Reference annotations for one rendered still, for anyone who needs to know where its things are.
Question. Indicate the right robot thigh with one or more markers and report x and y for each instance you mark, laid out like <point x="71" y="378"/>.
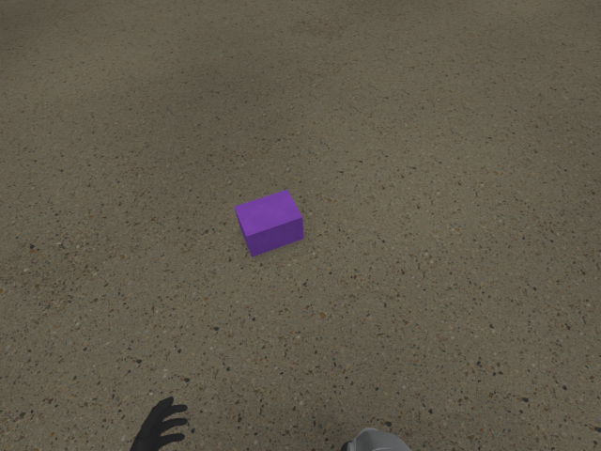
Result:
<point x="373" y="440"/>

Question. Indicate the robot right shin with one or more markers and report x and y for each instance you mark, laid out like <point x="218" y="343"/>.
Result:
<point x="365" y="429"/>

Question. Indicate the carton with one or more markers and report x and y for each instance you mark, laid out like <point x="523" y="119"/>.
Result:
<point x="270" y="222"/>

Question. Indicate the left robot hand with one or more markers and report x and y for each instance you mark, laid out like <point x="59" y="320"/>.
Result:
<point x="148" y="438"/>

